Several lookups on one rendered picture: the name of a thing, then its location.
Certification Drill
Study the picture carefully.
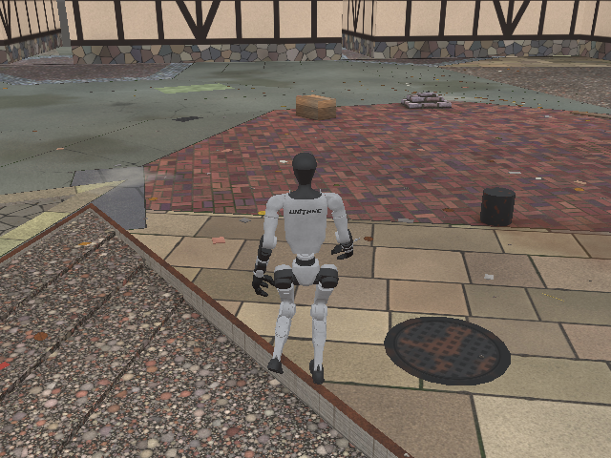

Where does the robot right forearm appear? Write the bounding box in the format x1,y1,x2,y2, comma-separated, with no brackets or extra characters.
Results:
340,229,353,253

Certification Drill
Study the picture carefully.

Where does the right robot upper arm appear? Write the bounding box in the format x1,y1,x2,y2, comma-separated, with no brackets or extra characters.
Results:
325,193,350,243

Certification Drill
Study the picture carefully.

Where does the right robot hand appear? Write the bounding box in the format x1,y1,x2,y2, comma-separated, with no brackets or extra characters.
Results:
331,244,353,260

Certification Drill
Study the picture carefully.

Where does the left robot foot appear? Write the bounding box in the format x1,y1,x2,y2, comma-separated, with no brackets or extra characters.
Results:
267,358,284,374

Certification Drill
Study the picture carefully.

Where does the robot left forearm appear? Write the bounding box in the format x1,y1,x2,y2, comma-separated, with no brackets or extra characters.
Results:
253,235,272,278

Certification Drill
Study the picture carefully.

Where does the robot right shin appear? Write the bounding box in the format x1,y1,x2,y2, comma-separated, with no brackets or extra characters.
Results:
312,304,327,371

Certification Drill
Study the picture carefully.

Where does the left robot upper arm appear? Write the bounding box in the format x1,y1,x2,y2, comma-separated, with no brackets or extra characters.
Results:
262,194,285,249

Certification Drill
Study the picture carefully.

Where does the left robot hand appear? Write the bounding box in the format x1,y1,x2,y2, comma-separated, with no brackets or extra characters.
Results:
252,275,275,297

